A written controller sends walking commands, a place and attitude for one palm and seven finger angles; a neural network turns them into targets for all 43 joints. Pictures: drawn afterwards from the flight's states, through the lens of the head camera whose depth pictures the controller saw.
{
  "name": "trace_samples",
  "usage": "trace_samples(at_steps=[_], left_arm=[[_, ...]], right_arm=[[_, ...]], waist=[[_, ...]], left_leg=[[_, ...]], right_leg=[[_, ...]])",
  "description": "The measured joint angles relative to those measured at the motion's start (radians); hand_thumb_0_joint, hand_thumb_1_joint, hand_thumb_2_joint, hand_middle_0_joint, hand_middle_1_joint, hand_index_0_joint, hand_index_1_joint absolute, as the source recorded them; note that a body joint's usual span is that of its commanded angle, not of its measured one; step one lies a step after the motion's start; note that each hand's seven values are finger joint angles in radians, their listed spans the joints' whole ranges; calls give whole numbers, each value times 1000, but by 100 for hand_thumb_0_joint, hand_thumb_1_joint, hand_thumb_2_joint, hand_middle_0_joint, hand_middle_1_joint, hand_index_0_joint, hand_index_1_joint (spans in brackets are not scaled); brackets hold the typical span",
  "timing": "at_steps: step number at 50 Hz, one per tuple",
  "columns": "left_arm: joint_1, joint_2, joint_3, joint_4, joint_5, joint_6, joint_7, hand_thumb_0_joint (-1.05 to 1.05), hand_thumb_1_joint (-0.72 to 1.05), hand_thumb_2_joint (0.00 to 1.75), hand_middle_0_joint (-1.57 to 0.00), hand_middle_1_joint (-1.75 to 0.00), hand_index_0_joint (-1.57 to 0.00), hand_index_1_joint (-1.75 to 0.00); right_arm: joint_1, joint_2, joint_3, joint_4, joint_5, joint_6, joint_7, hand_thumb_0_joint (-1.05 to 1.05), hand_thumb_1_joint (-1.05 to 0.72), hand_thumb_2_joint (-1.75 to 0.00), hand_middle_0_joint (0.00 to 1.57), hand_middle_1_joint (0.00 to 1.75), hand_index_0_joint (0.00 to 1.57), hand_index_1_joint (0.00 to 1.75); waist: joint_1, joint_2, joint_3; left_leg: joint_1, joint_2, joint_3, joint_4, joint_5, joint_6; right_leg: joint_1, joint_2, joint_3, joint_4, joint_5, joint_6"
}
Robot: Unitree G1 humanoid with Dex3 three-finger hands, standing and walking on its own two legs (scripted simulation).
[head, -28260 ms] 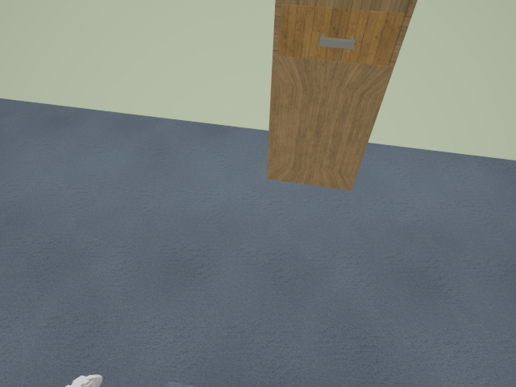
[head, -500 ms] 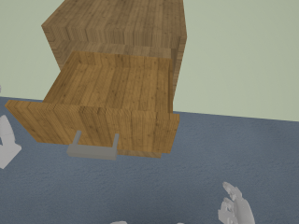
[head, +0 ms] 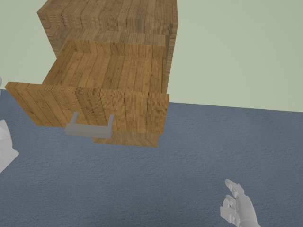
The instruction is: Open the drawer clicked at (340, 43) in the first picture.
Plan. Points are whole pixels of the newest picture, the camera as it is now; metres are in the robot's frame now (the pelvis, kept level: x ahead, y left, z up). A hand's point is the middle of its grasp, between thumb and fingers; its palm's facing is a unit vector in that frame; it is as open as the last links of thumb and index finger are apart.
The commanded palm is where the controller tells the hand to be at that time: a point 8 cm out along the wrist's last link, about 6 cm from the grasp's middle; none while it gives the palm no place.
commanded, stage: step back with the hand held close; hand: left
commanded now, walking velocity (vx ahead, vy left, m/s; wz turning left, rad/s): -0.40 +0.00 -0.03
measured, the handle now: (91, 123) +0.38 +0.18 +0.02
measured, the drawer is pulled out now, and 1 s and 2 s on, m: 0.30 0.30 0.30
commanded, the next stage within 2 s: stop stepping back and stand still in 0.04 s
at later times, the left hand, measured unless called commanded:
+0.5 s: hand out of the picture +0.09 +0.21 +0.19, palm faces +0.37 -0.80 -0.47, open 7.4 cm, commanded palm +0.02 +0.26 +0.21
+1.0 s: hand out of the picture +0.11 +0.22 +0.14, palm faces +0.30 -0.82 -0.48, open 7.4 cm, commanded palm none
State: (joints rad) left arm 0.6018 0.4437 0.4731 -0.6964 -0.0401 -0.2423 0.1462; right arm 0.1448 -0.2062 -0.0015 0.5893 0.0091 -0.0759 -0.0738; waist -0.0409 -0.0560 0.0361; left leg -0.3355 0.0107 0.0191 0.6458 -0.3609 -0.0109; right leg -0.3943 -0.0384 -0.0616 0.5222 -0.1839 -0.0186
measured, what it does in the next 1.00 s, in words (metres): walks backwards: left foot, then right foot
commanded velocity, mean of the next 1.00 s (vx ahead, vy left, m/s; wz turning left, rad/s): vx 0.05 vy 0.02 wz -0.01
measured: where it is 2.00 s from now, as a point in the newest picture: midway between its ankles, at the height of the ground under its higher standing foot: outside the picture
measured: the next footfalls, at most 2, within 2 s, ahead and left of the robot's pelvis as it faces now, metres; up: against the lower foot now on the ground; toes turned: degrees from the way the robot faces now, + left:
left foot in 0.02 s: +0.01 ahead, +0.14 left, +0.00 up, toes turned +2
right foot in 0.24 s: -0.02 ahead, -0.12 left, +0.00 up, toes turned -3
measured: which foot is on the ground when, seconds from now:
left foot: up 0.00-0.00, down 0.02-0.26, up 0.28-0.46, down 0.48-1.00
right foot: down 0.00-0.04, up 0.06-0.22, down 0.24-1.00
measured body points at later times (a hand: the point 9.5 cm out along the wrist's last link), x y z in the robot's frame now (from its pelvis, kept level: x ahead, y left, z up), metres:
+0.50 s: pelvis -0.10 -0.02 +0.00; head -0.09 -0.01 +0.45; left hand +0.07 +0.25 +0.22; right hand +0.04 -0.27 -0.08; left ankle -0.12 +0.09 -0.74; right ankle -0.06 -0.12 -0.73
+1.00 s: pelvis -0.11 -0.02 +0.00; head -0.11 -0.03 +0.45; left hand +0.08 +0.26 +0.17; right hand +0.05 -0.25 -0.09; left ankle -0.12 +0.09 -0.73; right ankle -0.06 -0.12 -0.73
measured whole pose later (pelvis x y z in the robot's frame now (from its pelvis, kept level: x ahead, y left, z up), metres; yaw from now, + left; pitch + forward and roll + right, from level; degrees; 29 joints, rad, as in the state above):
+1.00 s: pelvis -0.11 -0.02 +0.00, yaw +2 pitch +0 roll +0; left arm 0.44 0.40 0.27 -0.34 0.01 -0.21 0.09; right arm 0.20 -0.22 -0.01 0.70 0.01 -0.15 0.00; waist -0.01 0.02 -0.01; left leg -0.23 -0.01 0.03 0.51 -0.29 0.02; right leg -0.32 -0.02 -0.08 0.52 -0.20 -0.03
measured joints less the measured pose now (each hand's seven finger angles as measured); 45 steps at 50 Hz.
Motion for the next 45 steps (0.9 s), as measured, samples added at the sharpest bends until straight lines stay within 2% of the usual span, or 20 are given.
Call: trace_samples(at_steps=[1,2,4,6,8,10,12,13,14,16,18,20,22,24,26,29,32,36,41,45], left_arm=[[-4,1,-3,-6,-1,2,3,1,89,90,-22,-30,-22,-30],[-17,10,-1,-7,-1,1,3,1,89,90,-22,-30,-22,-30],[-22,23,9,-7,-3,-3,0,1,89,90,-22,-30,-22,-30],[-9,17,13,-18,-6,1,0,1,89,90,-21,-30,-22,-30],[1,2,10,-37,-9,3,1,2,89,90,-21,-30,-22,-30],[3,-10,7,-54,-9,0,2,2,89,90,-21,-30,-22,-30],[0,-11,10,-61,-10,-5,1,2,89,90,-21,-30,-22,-30],[-14,-18,3,-53,-6,-9,-3,2,89,90,-21,-30,-21,-30],[-28,-22,-7,-42,-5,-6,-5,2,89,90,-21,-30,-22,-30],[-44,-25,-27,-18,-9,4,-7,1,89,90,-21,-30,-22,-30],[-33,-27,-34,10,-11,14,-3,1,89,90,-21,-30,-22,-30],[-9,-28,-36,37,-7,23,3,1,89,90,-22,-30,-22,-30],[11,-33,-44,53,1,31,10,1,89,90,-22,-30,-22,-30],[19,-36,-55,48,4,33,14,1,89,90,-22,-30,-22,-30],[14,-32,-62,48,5,28,12,1,89,90,-21,-30,-22,-30],[27,-23,-55,42,13,29,13,1,89,90,-22,-30,-22,-30],[18,-12,-40,44,12,16,16,2,89,90,-22,-30,-22,-30],[-19,-41,-50,77,10,-3,16,1,89,90,-21,-30,-22,-30],[-55,-73,-76,104,9,2,16,1,89,90,-21,-30,-21,-30],[-42,-70,-83,100,10,11,13,1,89,90,-21,-30,-21,-30]], right_arm=[[6,-16,-9,-10,-1,-7,-1,1,-90,-90,20,30,20,30],[3,-16,-24,-5,0,-14,-1,1,-90,-90,20,30,20,30],[-4,1,-39,8,0,-23,7,1,-90,-90,20,30,20,30],[1,19,-39,12,-12,-40,15,1,-90,-90,20,30,20,30],[9,36,-33,17,-14,-59,26,1,-90,-90,20,30,20,30],[16,50,-19,18,-10,-70,38,1,-90,-90,20,30,20,30],[23,55,2,6,0,-73,49,1,-90,-90,20,30,20,30],[17,50,10,6,4,-69,51,1,-90,-90,20,30,20,30],[13,47,16,9,9,-59,51,1,-90,-90,20,30,20,30],[16,43,23,21,16,-38,45,1,-90,-90,20,30,21,30],[29,39,28,31,12,-16,36,1,-90,-90,20,30,21,30],[51,31,28,34,9,0,26,1,-90,-90,20,30,21,30],[77,12,23,33,6,-2,19,1,-90,-90,20,30,21,30],[100,-18,10,22,2,-17,13,1,-90,-90,20,30,21,30],[104,-26,-6,30,1,-25,11,1,-90,-90,20,30,21,30],[121,-31,-13,29,2,-33,9,1,-90,-90,20,30,20,30],[127,-26,-11,33,3,-45,9,1,-90,-90,20,30,20,30],[118,-20,-3,47,3,-48,12,1,-90,-90,20,30,20,30],[91,-7,9,49,0,-39,17,1,-90,-90,20,30,20,30],[80,8,21,34,-4,-37,19,1,-90,-90,20,30,20,30]], waist=[[-8,25,-2],[-8,18,8],[12,-15,30],[22,-14,30],[35,-1,30],[47,12,28],[55,21,26],[57,46,35],[52,62,41],[39,59,36],[26,43,14],[12,30,-19],[0,30,-48],[-10,54,-57],[-3,35,-37],[5,25,-36],[11,22,-32],[25,51,-47],[25,64,-44],[21,52,-33]], left_leg=[[34,26,-10,-93,85,13],[28,23,-12,-106,92,10],[13,10,2,-83,77,-4],[0,22,1,-77,79,-13],[-5,42,-2,-84,95,-21],[-11,61,-2,-86,110,-31],[-33,73,0,-56,109,-44],[-45,91,-8,-30,101,-37],[-61,89,-25,5,56,-25],[-95,47,-41,145,-13,-8],[-91,8,-24,225,-28,-1],[-40,-10,3,170,-39,11],[40,-13,22,25,-27,28],[117,3,14,-150,20,44],[121,-6,16,-163,84,31],[126,-13,18,-156,82,25],[130,-16,12,-134,70,21],[123,1,8,-110,54,23],[123,8,8,-114,57,21],[146,2,20,-157,75,19]], right_leg=[[-17,9,-23,13,0,4],[-38,0,-29,39,-5,8],[-71,-6,2,128,-63,21],[-87,16,18,242,-162,26],[-63,35,16,276,-197,30],[-2,40,3,210,-183,32],[81,33,-10,70,-119,32],[92,52,-20,45,-110,15],[91,62,-28,40,-101,-3],[90,52,-32,32,-82,-25],[93,34,-23,9,-60,-30],[96,24,-17,-21,-38,-27],[94,23,-21,-44,-20,-22],[82,37,-44,-40,-14,-18],[77,27,-39,-14,-33,-9],[79,25,-27,2,-76,3],[93,27,-24,-4,-9,-10],[103,45,-29,-17,-17,-27],[112,54,-27,-43,-1,-27],[122,50,-15,-66,11,-20]])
